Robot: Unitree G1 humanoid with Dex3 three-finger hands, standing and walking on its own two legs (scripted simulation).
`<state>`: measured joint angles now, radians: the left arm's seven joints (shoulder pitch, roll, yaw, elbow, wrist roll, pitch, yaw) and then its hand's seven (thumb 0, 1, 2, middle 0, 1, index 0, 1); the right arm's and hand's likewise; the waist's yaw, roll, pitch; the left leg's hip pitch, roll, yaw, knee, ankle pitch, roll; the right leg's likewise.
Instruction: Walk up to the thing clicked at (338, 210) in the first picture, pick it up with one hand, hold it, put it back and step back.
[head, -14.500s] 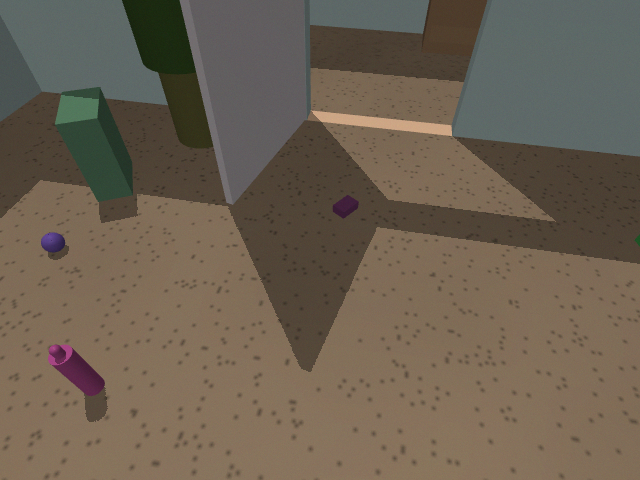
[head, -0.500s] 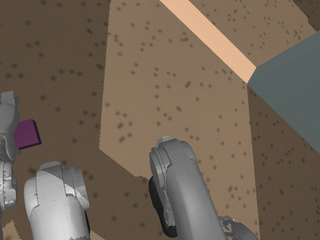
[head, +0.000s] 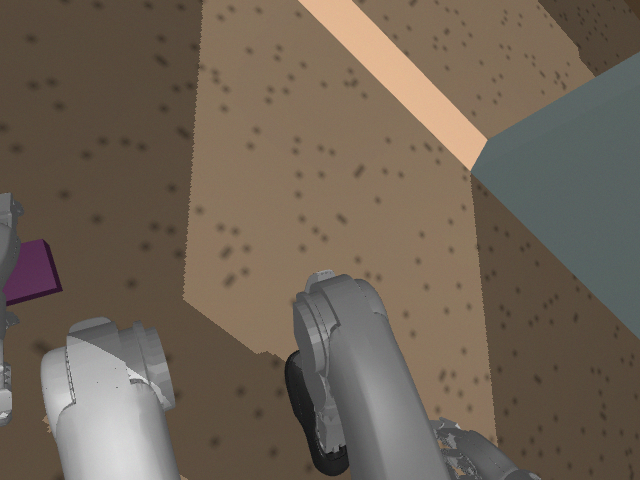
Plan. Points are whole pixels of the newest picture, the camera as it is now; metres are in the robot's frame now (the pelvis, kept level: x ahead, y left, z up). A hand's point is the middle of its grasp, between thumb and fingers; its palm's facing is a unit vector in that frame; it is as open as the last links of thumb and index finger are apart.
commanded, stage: rest palm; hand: left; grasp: from above
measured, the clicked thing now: (7, 276) +0.39 +0.29 -0.28
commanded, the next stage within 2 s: close in 0.64 s
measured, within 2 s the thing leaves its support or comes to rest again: neither
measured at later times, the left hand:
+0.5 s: hand out of the picture +0.38 +0.31 -0.25, palm faces -0.47 -0.17 -0.87, open 14.0 cm
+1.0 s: hand out of the picture +0.39 +0.30 -0.26, palm faces -0.40 -0.16 -0.90, open 13.2 cm
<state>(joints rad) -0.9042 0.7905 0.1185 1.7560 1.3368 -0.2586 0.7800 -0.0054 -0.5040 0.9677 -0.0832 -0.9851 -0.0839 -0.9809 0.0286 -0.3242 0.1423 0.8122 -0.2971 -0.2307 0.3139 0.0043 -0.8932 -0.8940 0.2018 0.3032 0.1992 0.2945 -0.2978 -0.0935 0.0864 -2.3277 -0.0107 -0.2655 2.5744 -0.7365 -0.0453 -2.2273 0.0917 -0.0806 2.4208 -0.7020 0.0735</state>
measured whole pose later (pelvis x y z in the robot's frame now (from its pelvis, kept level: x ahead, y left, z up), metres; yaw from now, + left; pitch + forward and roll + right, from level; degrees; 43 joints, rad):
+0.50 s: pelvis +0.00 +0.01 +0.00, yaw -1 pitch +25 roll -14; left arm -0.90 0.85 0.13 1.77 1.25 -0.23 0.73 0.00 -0.46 0.90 -0.08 -1.03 -0.10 -1.01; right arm 0.05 -0.33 0.19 0.81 -0.30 -0.30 0.38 0.00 -0.90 -0.90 0.20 0.30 0.20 0.29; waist -0.31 -0.10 0.15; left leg -2.32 -0.01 -0.28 2.60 -0.74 -0.03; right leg -2.21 0.09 -0.10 2.42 -0.70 0.08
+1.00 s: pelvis -0.01 +0.01 +0.00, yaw -2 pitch +25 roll -15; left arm -0.93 0.85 0.15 1.77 1.23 -0.14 0.80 0.00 -0.32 0.81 -0.16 -0.96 -0.19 -0.93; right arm 0.02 -0.38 0.18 0.78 -0.26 -0.37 0.40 0.00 -0.89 -0.89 0.20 0.30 0.20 0.29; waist -0.33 -0.13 0.17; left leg -2.31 0.00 -0.29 2.58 -0.73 -0.02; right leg -2.19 0.09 -0.11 2.39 -0.68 0.07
